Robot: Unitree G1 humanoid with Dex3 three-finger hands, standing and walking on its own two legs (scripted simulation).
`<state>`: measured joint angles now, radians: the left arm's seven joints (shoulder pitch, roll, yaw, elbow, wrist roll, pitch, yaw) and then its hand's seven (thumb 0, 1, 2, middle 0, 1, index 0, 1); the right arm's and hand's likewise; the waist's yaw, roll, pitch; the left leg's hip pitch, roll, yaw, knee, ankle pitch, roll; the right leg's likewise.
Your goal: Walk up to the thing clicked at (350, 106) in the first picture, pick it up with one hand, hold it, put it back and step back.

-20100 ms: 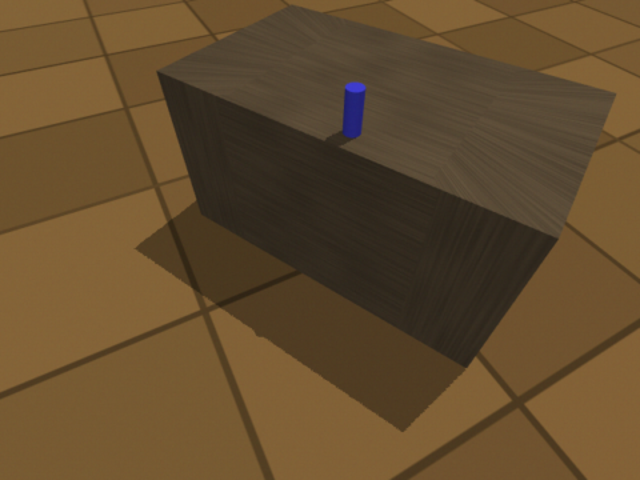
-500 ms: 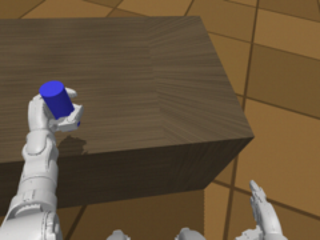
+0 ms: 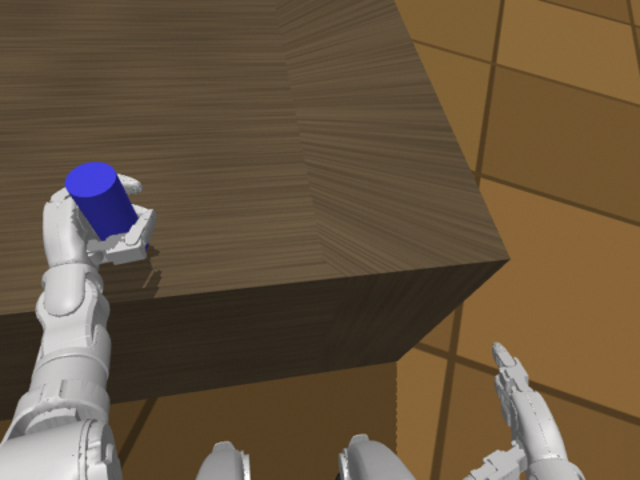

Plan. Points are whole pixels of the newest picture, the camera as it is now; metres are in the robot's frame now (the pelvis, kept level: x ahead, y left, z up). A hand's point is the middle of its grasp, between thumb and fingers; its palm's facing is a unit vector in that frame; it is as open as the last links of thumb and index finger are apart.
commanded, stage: lower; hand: left
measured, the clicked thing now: (112, 215) +0.44 +0.21 +0.04
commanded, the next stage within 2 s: loosen in 0.60 s
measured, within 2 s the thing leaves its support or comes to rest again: rests again in 0.46 s
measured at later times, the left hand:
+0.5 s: hand (135, 233) +0.44 +0.20 +0.00, palm faces +0.16 -0.99 +0.00, open 6.6 cm
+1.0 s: hand (136, 236) +0.44 +0.20 -0.01, palm faces +0.16 -0.99 +0.01, open 7.5 cm
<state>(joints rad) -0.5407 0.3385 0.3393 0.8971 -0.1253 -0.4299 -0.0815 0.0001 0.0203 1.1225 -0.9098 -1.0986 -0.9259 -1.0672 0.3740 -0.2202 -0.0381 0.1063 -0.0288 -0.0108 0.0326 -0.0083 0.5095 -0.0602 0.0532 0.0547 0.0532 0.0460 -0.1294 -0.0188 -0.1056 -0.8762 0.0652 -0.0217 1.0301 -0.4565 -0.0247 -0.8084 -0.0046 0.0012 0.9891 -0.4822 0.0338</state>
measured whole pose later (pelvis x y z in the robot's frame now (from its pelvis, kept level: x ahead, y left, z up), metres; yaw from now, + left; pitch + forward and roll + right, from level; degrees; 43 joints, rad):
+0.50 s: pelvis +0.00 +0.00 -0.02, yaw +0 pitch +20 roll -2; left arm -0.55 0.35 0.37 0.94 -0.11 -0.48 -0.09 0.00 0.01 1.14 -0.92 -1.09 -0.93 -1.06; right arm 0.41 -0.24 -0.04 -0.02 -0.04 0.03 0.05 -0.01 0.51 -0.06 0.05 0.05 0.05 0.05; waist -0.16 -0.02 -0.12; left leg -0.98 0.07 -0.03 1.12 -0.49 -0.03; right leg -0.91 0.00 0.00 1.08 -0.52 0.03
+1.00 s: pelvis -0.02 +0.00 -0.03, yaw +0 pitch +21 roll -3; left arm -0.59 0.37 0.39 0.97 -0.10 -0.50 -0.08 0.00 -0.07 0.78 -0.98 -0.95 -1.00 -0.92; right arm 0.43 -0.25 -0.04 -0.06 -0.04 0.03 0.05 -0.01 0.50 -0.05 0.06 0.06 0.06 0.05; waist -0.17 -0.02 -0.13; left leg -1.05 0.07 -0.04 1.18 -0.49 -0.03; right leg -0.98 0.00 -0.01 1.14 -0.52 0.03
